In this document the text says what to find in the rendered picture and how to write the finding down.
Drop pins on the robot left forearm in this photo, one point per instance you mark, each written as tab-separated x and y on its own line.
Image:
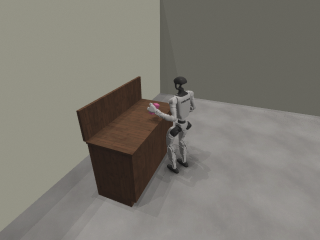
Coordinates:
167	117

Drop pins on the left robot upper arm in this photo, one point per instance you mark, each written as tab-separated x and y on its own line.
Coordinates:
172	104

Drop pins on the left robot hand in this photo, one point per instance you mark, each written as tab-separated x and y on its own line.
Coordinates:
152	108

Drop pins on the sponge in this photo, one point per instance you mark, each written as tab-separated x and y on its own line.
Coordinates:
157	106

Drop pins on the humanoid robot head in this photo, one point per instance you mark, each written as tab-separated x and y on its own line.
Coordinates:
180	81

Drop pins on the robot left shin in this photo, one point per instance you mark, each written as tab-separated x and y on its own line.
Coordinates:
172	157

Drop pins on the right robot upper arm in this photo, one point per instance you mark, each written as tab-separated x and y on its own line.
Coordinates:
192	100

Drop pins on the table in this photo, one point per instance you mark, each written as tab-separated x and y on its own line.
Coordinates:
126	143

